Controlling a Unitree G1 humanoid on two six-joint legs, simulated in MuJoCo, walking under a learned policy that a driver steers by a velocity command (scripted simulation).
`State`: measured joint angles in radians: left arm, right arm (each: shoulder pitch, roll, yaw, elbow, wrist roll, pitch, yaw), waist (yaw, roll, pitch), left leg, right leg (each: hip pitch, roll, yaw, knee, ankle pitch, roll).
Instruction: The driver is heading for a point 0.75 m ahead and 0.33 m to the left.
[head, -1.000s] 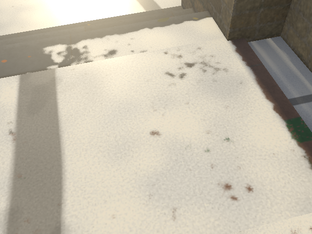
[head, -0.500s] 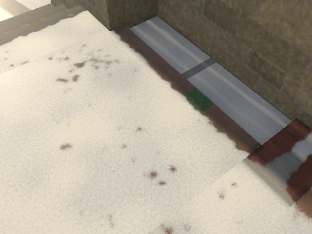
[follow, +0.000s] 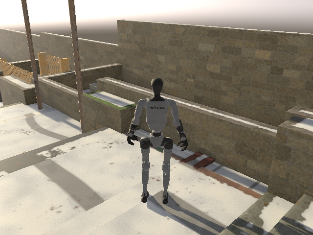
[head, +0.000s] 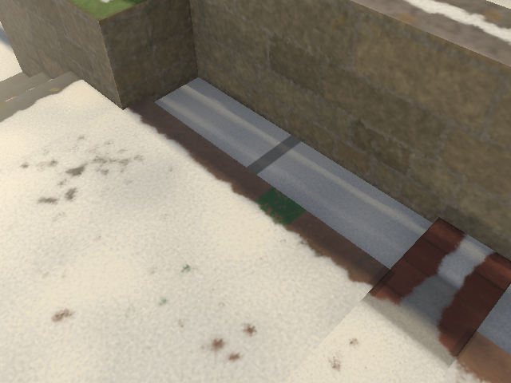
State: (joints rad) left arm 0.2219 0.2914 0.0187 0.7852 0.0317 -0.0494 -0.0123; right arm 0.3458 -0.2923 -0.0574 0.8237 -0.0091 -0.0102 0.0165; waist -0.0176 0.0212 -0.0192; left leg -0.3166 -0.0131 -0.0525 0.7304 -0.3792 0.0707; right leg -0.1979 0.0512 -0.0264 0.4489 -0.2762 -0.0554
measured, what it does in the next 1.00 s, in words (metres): walks ahead, turning left: left foot, then right foot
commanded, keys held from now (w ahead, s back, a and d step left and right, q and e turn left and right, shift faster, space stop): w+shift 0.02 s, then w+q+shift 0.78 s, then shift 0.20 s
